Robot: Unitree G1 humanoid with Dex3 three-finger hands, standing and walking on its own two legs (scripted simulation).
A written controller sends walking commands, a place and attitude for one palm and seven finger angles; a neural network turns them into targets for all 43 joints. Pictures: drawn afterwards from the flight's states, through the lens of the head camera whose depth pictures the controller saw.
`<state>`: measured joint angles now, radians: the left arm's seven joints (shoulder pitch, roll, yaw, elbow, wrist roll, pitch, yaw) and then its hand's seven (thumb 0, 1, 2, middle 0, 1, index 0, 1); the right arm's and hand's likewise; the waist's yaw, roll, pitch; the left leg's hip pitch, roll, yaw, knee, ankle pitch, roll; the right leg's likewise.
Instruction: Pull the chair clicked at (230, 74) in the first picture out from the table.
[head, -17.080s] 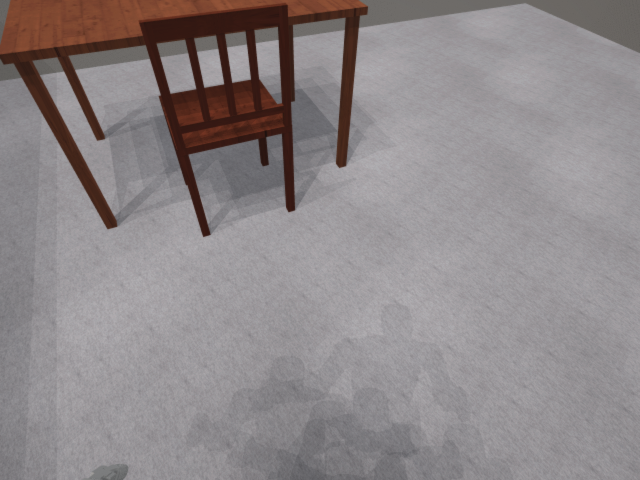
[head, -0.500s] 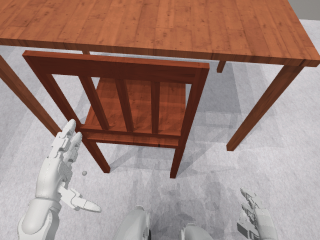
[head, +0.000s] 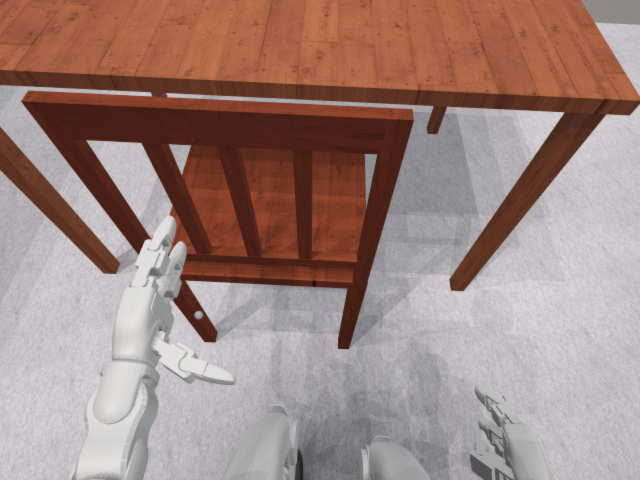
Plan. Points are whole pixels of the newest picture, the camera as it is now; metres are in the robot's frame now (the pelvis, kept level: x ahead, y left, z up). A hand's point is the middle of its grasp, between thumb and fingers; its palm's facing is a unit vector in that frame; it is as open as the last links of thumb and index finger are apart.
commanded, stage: aim the fingers beside a spindle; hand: left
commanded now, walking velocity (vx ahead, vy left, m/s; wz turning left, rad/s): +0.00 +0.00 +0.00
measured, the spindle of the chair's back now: (243, 208) +0.48 +0.15 -0.01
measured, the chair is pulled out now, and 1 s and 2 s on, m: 0.00 0.00 0.00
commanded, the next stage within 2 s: none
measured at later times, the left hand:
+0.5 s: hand (229, 301) +0.32 +0.14 +0.02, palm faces +0.02 -1.00 -0.03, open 16.9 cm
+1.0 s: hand (242, 296) +0.33 +0.12 +0.00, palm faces +0.01 -1.00 -0.03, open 16.9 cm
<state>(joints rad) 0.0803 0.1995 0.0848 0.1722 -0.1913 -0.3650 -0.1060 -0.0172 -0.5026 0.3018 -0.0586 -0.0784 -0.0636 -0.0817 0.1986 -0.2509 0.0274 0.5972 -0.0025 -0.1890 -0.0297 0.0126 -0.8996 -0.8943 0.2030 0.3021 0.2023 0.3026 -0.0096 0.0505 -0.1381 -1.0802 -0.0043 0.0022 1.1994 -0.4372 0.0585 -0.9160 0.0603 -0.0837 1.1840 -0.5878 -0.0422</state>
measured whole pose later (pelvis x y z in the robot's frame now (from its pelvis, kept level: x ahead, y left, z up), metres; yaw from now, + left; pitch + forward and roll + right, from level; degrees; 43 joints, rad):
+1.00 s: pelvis +0.00 -0.01 -0.02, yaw +0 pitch +21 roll -2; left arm -0.10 0.15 0.03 0.40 -0.14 -0.45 -0.03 -0.02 -0.50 0.30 -0.06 -0.08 -0.06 -0.08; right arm 0.20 -0.25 0.01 0.62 -0.01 -0.09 -0.01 0.01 -0.90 -0.89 0.20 0.30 0.20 0.30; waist -0.01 0.05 -0.16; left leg -1.17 0.00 0.01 1.26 -0.46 0.04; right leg -1.01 0.06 -0.08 1.27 -0.62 -0.06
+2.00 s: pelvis -0.01 +0.00 -0.02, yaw +0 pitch +21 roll -3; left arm -0.13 0.15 0.02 0.40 -0.11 -0.46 0.02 -0.02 -0.50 0.30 -0.06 -0.08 -0.06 -0.08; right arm 0.17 -0.25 0.02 0.60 -0.01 -0.07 0.00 0.01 -0.90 -0.89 0.20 0.30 0.20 0.30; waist -0.01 0.05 -0.16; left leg -1.18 0.00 0.01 1.28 -0.46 0.06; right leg -1.03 0.06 -0.08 1.29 -0.62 -0.05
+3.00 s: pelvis +0.00 -0.01 -0.02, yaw +0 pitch +20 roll -2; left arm -0.12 0.17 0.03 0.41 -0.14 -0.44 -0.03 -0.02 -0.50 0.30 -0.05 -0.08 -0.06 -0.08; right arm 0.19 -0.25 0.02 0.61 0.00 -0.07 0.00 0.01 -0.90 -0.89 0.20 0.30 0.20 0.30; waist 0.00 0.06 -0.17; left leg -1.18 0.00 0.00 1.28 -0.46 0.04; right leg -1.02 0.06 -0.08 1.29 -0.63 -0.06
